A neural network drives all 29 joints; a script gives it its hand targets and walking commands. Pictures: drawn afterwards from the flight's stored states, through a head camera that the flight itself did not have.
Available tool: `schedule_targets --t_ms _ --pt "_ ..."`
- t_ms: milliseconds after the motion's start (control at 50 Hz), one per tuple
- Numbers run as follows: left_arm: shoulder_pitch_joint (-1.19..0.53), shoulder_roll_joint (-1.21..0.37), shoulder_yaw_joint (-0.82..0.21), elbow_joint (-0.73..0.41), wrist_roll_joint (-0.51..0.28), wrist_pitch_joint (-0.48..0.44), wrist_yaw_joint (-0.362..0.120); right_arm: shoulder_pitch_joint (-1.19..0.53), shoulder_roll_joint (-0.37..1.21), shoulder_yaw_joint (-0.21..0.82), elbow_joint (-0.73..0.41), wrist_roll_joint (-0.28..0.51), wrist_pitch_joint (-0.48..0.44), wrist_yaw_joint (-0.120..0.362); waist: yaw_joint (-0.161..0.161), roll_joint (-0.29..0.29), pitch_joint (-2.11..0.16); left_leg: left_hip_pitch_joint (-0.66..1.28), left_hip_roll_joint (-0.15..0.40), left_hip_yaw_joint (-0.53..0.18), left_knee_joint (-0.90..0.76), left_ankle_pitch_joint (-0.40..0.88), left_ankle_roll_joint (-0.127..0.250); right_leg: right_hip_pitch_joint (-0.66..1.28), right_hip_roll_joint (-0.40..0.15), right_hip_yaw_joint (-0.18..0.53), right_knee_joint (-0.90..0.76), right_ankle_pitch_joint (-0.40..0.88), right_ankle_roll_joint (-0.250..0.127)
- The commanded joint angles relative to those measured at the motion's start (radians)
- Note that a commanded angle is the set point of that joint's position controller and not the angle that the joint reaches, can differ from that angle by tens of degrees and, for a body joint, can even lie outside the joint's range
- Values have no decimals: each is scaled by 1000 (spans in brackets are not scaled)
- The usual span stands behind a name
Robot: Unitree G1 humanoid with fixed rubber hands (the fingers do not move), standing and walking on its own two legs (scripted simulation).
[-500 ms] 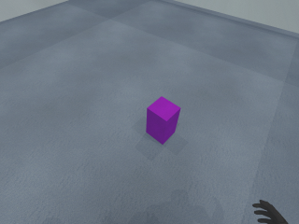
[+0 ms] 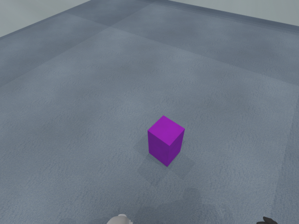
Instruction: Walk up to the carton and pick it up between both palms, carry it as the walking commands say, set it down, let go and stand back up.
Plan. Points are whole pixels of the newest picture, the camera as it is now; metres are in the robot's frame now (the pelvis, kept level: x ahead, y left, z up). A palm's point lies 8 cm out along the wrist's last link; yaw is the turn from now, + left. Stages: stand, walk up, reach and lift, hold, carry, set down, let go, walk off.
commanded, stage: walk up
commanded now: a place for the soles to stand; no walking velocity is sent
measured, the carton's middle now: (165, 141) +0.73 -0.05 -0.62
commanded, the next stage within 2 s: none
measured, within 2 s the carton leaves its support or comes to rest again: neither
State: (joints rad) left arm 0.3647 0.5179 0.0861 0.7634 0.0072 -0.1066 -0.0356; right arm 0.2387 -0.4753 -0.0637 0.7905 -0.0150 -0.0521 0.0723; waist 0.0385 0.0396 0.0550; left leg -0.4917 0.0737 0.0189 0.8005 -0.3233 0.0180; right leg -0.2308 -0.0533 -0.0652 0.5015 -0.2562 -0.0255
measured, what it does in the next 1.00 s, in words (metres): walks ahead: left foot, then right foot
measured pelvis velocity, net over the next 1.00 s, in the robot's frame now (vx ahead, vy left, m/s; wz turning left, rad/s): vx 0.23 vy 0.04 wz -0.05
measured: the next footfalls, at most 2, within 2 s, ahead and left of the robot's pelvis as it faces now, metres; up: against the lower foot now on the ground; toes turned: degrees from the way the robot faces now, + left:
left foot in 0.12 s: +0.19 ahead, +0.16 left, +0.00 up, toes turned +4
right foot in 0.48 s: +0.28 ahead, -0.09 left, +0.00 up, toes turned -4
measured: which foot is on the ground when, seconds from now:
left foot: up 0.00-0.10, down 0.12-0.48, up 0.50-0.70, down 0.72-1.00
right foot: down 0.00-0.14, up 0.16-0.46, down 0.48-1.00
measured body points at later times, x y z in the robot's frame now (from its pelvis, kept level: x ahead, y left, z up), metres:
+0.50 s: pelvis +0.16 +0.02 -0.01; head +0.18 +0.01 +0.44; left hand +0.28 +0.36 -0.09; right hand +0.22 -0.32 -0.11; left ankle +0.15 +0.16 -0.74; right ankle +0.24 -0.09 -0.74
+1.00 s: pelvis +0.23 +0.04 +0.00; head +0.25 +0.05 +0.45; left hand +0.37 +0.36 -0.11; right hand +0.35 -0.29 -0.09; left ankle +0.24 +0.18 -0.74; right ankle +0.24 -0.09 -0.74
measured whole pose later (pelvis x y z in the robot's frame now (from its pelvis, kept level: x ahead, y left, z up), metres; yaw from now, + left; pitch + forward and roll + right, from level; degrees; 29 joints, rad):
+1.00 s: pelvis +0.23 +0.04 +0.00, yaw -3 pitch -1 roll +0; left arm 0.07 0.42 0.00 1.05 -0.01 -0.03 -0.01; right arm 0.05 -0.42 -0.01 1.04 0.00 -0.04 0.00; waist 0.00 -0.02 0.03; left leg -0.18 0.03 0.03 0.41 -0.22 -0.02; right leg -0.21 -0.03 -0.01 0.43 -0.20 0.02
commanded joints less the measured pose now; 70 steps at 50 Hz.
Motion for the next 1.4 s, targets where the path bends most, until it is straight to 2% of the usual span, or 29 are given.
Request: schedule_targets --t_ms 0,40,100,120,140,160,180,240,300,380,440,460,480,500,540,600,620,660,700,720,740,780,840,920,1100,1160,1280,1320,1380 --pt "18 180 33 -47 -8 -6 0 -34 -124 -35 -63 -1 -13 9 -3 -190 -22 59 -5 36 -138 87 -2 5 -170 144 -184 120 -184" --pt "1 192 38 -53 -9 0 0 -55 -120 -41 -59 0 -17 14 -14 -195 -8 100 -23 39 -231 79 12 -20 -193 160 -163 50 -177" --pt "-7 152 11 -64 -6 13 5 59 -179 -56 -20 -7 -29 -5 -88 -81 -66 377 -66 39 -321 44 40 -161 -152 109 63 34 -123" --pt "-2 105 -10 -86 -19 17 5 152 -240 -76 -14 -20 -37 -14 -144 102 -149 557 103 -227 -439 -166 104 -298 -55 5 378 -10 -75" --pt "-12 91 -11 -106 -13 15 11 185 -319 -95 -32 -7 -39 -21 -155 200 -134 614 331 -606 -567 -314 201 -527 58 13 563 -269 -19" --pt "-18 162 7 -87 0 20 22 122 -296 -86 -46 9 -38 -23 -117 31 -62 464 330 -539 -547 -293 255 -497 5 139 602 -220 -10" --pt "26 149 10 -52 -15 19 18 80 -244 -72 -57 12 -40 -23 -82 52 -22 404 274 -440 -550 -198 245 -475 -3 134 592 -177 -8" --pt "56 129 14 -22 -10 18 2 29 -194 -49 -63 16 -38 -29 -56 135 -6 301 163 -170 -527 46 199 -345 -37 78 409 -89 16" --pt "-20 95 18 -24 7 26 -17 55 -189 -51 -79 11 -39 -21 -72 104 12 227 174 -153 -552 11 213 -275 -34 57 284 -15 15" --pt "-30 58 7 6 0 19 -15 -8 -184 -43 -91 5 -26 -29 -49 102 -17 170 148 -75 -467 77 196 -109 11 16 123 80 8" --pt "-38 87 18 59 9 17 7 12 -153 -24 -67 11 -3 -37 -20 7 -38 104 130 -80 -320 11 121 63 48 33 4 50 -13" --pt "-3 101 19 63 12 11 18 31 -113 -7 -59 11 -3 -44 2 -73 -61 117 90 -32 -198 -35 79 75 -40 163 -95 26 -44" --pt "-21 185 39 45 8 6 23 51 -84 4 -66 13 1 -45 -7 -220 -75 -37 -36 47 -7 -193 24 122 -220 480 -186 -178 -143" --pt "2 223 46 52 4 15 25 55 -136 -11 -44 16 11 -58 11 -223 -83 -62 -50 14 95 -229 22 122 -301 609 -221 -199 -216" --pt "-63 198 33 43 -1 21 33 62 -158 -8 -14 13 15 -67 -21 -163 -46 -38 -9 -60 110 -206 33 49 -280 491 -169 13 -225" --pt "-151 125 0 42 3 27 34 79 -115 -4 45 8 11 -69 -50 -198 -89 128 -19 -14 -51 -116 15 -19 -179 267 -97 406 -169" --pt "-177 130 -7 39 5 34 32 98 -106 -5 62 9 10 -68 -63 -204 -125 191 -41 18 -93 -76 14 -36 -161 213 -54 432 -149" --pt "-189 110 -24 59 -2 47 32 42 -111 -8 77 2 6 -72 -61 -149 -123 293 -42 -9 -267 92 18 -103 -140 197 -8 351 -106" --pt "-210 86 -26 49 -21 55 32 -2 -152 -14 82 -5 -2 -74 -50 -103 -101 297 68 -125 -339 230 39 -140 -102 181 12 204 -38" --pt "-204 74 -29 73 -26 64 31 -64 -180 -13 77 5 -9 -74 -23 -95 -87 247 110 -183 -376 185 46 -107 -49 149 -17 53 -12" --pt "-204 83 -24 110 -30 64 31 -87 -173 -7 104 11 -5 -70 -25 -44 -100 229 100 -165 -375 82 46 -61 -40 138 -56 -57 -8" --pt "-237 83 -26 147 -15 64 30 -120 -150 5 139 11 2 -68 -32 -76 -98 228 77 -141 -398 60 40 -23 -46 152 -67 25 -9" --pt "-266 83 -41 188 -17 65 32 -141 -133 22 185 17 0 -73 -33 -4 -95 288 67 -107 -415 213 23 7 -64 147 -71 215 -8" --pt "-315 76 -55 244 -19 64 32 -188 -130 19 219 12 1 -71 -36 9 -103 346 75 -87 -443 331 15 47 -67 130 -98 294 0" --pt "-334 70 -67 324 -17 69 37 -247 -103 25 279 19 12 -76 -40 -32 -126 429 77 -60 -488 372 6 78 -75 138 -155 340 1" --pt "-337 69 -65 327 -14 73 38 -281 -104 25 274 17 18 -72 -33 -31 -108 410 77 -56 -513 249 2 79 -80 149 -182 268 5" --pt "-342 71 -65 338 -13 71 37 -277 -105 26 288 12 19 -71 -31 -60 -106 418 83 -62 -534 246 5 92 -79 147 -196 276 11" --pt "-335 62 -63 341 -13 71 35 -285 -104 26 282 11 19 -70 -33 -12 -90 403 75 -56 -548 209 1 77 -80 152 -214 232 10" --pt "-359 73 -59 341 -5 72 38 -262 -103 24 287 13 22 -68 -43 -57 -98 418 75 -59 -543 173 1 64 -74 145 -207 212 8"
